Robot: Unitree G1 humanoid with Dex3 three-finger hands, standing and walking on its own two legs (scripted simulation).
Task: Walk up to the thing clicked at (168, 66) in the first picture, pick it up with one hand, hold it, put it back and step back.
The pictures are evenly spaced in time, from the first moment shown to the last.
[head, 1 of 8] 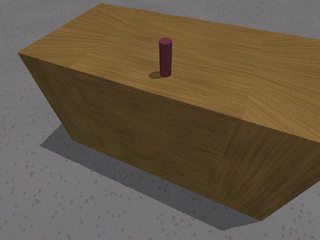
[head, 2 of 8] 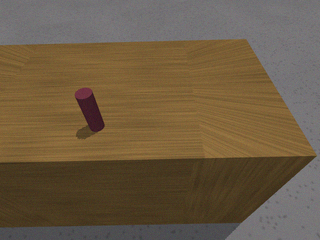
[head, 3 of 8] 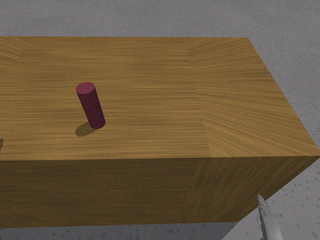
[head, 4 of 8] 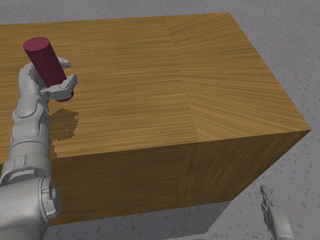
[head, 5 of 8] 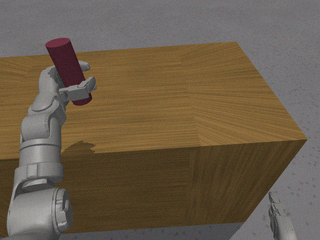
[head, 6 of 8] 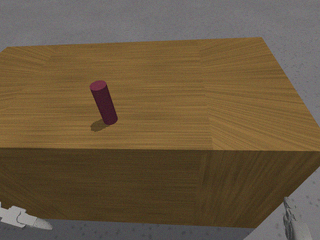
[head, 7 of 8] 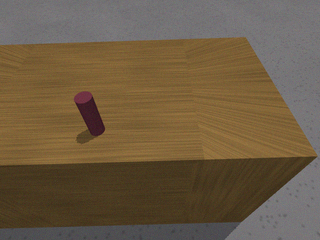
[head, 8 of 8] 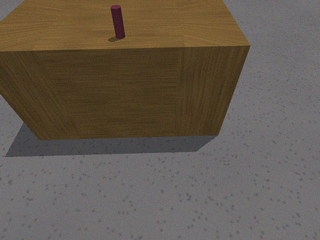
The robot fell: no
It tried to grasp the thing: yes
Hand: left
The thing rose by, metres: 0.28
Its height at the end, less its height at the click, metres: +0.00
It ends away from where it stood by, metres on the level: 0.01
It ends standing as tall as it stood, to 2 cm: yes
